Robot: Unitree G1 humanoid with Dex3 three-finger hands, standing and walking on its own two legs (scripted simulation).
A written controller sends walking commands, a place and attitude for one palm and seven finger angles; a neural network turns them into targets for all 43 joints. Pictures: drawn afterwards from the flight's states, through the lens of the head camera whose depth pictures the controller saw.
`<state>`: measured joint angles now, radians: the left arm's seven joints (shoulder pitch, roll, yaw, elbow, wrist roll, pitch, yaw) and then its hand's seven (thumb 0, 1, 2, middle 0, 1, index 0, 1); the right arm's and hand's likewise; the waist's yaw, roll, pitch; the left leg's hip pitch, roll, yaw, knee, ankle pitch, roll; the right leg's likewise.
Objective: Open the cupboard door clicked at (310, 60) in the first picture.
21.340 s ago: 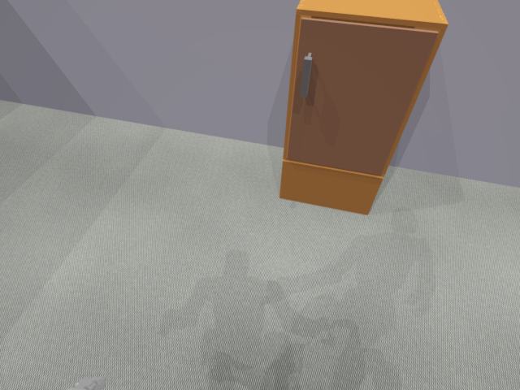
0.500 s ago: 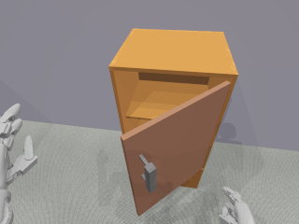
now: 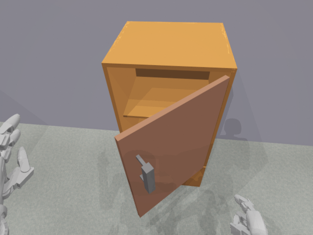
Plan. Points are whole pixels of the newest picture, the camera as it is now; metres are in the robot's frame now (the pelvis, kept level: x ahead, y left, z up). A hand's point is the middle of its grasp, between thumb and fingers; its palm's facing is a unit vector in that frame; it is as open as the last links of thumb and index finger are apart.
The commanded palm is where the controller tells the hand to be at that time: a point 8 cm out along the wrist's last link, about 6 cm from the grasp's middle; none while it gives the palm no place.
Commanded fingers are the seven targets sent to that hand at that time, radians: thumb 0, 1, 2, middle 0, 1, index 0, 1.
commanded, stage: step back with the hand held close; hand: left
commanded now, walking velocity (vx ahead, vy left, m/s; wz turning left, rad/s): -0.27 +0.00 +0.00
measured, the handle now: (144, 173) +0.31 +0.07 -0.05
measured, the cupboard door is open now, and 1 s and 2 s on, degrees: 44 44 44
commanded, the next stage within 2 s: stop stepping back and stand still in 1.12 s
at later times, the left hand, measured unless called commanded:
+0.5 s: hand out of the picture +0.12 +0.30 +0.14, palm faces +0.39 -0.77 -0.51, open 7.4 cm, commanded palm +0.06 +0.34 +0.17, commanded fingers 0.00 0.90 0.90 -0.20 -0.30 -0.20 -0.30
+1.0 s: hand out of the picture +0.03 +0.31 +0.17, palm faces +0.45 -0.77 -0.45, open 7.4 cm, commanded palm -0.04 +0.34 +0.17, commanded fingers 0.00 0.90 0.90 -0.20 -0.30 -0.20 -0.30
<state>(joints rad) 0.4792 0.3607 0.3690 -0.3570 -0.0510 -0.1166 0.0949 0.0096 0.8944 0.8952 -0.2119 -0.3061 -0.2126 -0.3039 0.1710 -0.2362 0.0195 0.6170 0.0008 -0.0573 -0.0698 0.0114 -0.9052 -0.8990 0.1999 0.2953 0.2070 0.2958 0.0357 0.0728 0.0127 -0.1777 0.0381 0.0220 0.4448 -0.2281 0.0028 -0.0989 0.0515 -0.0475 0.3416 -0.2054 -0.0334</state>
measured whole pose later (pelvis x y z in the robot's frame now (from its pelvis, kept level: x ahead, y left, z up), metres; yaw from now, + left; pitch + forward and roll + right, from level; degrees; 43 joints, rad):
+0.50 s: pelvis -0.07 +0.04 -0.01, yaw +1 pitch -2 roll -1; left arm 0.55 0.41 0.41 -0.48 -0.01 -0.17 0.13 0.01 0.89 0.89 -0.21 -0.31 -0.22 -0.30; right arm 0.19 -0.22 0.01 0.53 0.01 -0.03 -0.08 0.01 -0.91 -0.90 0.20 0.30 0.21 0.30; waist 0.00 0.02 0.05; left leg -0.35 -0.02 0.05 0.53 -0.16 0.07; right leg -0.30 0.02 0.01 0.51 -0.19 0.02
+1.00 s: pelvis -0.18 +0.04 -0.01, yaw +0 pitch +2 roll -4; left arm 0.51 0.45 0.46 -0.57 -0.03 -0.20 0.16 0.01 0.89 0.90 -0.21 -0.31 -0.21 -0.30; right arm 0.15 -0.15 0.00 0.60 -0.02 -0.12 -0.05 0.01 -0.90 -0.90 0.20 0.30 0.21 0.30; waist 0.02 -0.01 0.03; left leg -0.44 0.05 0.04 0.45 -0.05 0.06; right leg -0.37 0.08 0.04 1.00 -0.46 0.02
